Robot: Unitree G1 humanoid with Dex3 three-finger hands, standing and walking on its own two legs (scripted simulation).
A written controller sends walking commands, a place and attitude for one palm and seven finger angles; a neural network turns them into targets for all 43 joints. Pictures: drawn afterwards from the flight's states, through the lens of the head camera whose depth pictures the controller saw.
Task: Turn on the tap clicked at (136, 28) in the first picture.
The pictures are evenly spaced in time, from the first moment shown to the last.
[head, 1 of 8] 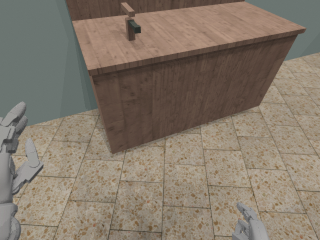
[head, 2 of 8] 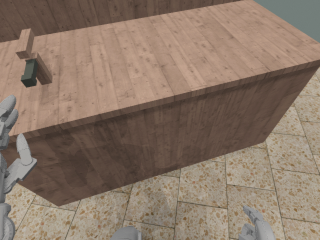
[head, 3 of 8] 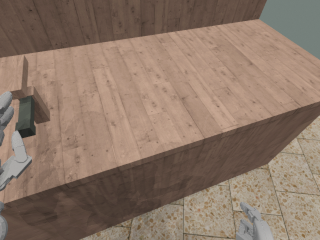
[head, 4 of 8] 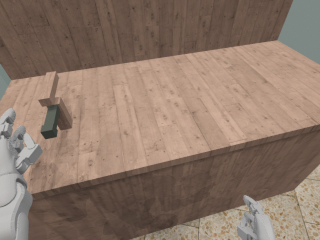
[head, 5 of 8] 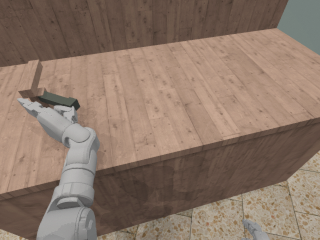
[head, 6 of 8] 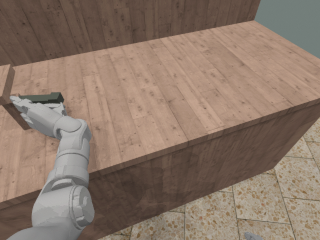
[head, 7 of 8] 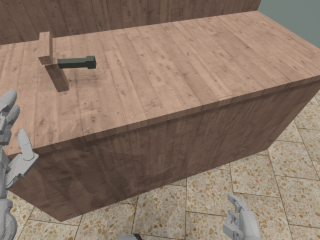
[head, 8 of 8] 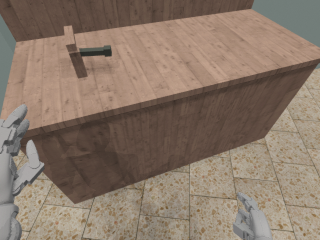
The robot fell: no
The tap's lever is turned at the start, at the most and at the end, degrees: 0 77 77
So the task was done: yes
